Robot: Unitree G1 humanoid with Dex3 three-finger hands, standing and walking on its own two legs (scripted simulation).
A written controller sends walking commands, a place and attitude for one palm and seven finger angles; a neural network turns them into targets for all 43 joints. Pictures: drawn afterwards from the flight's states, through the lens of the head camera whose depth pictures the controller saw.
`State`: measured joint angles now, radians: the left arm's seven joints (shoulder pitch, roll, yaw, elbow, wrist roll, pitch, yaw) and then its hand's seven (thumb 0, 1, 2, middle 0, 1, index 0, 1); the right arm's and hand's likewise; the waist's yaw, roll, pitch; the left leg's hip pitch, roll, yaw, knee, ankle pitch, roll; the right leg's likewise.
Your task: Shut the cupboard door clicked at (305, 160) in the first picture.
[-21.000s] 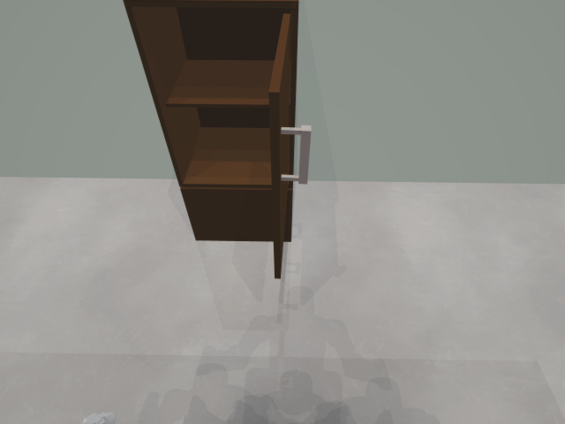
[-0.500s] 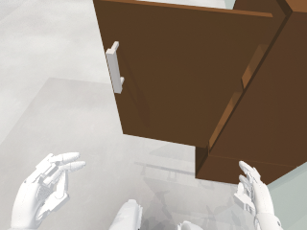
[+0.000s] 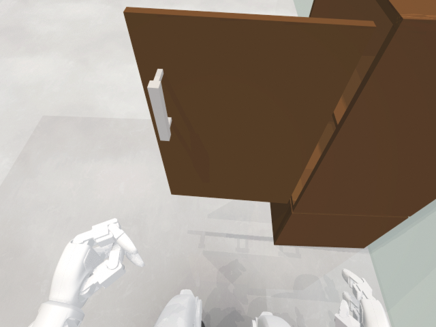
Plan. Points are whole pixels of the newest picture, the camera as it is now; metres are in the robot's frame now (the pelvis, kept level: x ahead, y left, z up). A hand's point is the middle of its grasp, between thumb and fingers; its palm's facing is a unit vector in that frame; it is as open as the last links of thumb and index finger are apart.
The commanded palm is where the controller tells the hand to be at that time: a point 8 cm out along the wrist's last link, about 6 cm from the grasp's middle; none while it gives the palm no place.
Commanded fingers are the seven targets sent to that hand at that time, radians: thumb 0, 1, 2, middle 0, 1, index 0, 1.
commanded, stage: raise the hand and make a fist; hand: left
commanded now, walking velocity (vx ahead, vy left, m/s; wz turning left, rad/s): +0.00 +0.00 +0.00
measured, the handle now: (162, 106) +0.51 +0.15 +0.10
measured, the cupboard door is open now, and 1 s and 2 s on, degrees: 87 87 87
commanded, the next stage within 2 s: bring the fist close to the handle in 0.86 s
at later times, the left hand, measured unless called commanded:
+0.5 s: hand (86, 234) +0.23 +0.20 +0.11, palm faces +0.01 -1.00 -0.06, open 3.1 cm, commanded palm +0.21 +0.25 +0.10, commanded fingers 0.00 0.90 0.90 -1.30 -1.50 -1.30 -1.50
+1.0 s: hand (118, 244) +0.23 +0.16 +0.09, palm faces -0.05 -1.00 -0.04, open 3.1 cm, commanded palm +0.22 +0.23 +0.10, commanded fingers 0.00 0.90 0.90 -1.30 -1.50 -1.30 -1.50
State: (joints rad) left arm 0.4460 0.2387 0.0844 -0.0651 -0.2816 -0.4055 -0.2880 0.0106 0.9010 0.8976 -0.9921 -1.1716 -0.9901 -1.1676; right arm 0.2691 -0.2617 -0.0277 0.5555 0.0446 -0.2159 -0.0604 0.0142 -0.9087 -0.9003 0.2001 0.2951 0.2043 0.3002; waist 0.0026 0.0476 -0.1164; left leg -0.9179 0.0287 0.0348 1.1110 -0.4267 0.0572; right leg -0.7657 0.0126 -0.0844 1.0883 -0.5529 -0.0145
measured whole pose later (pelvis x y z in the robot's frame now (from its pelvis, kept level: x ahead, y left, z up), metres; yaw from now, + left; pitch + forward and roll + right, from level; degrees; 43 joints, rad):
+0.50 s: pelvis +0.01 +0.01 +0.03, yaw +1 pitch +8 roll -4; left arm 0.36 0.28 0.16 -0.10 -0.28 -0.29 -0.23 0.01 0.90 0.90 -1.29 -1.50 -1.29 -1.49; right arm 0.27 -0.24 0.05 0.52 0.04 -0.21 -0.04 0.01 -0.91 -0.90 0.20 0.30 0.21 0.30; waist 0.01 0.05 -0.10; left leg -0.71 0.01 0.02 0.95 -0.38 0.06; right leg -0.54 0.01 -0.09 0.89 -0.49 0.00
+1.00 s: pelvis +0.01 -0.02 +0.03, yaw +1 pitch +8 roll -2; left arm 0.37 0.26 0.12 -0.02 -0.30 -0.26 -0.28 0.01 0.90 0.90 -1.30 -1.50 -1.29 -1.50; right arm 0.26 -0.25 0.03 0.53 0.05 -0.20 -0.05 0.01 -0.91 -0.90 0.20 0.30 0.21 0.30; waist 0.00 0.06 -0.10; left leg -0.71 0.02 0.02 0.94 -0.37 0.03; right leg -0.56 0.02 -0.09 0.92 -0.50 -0.03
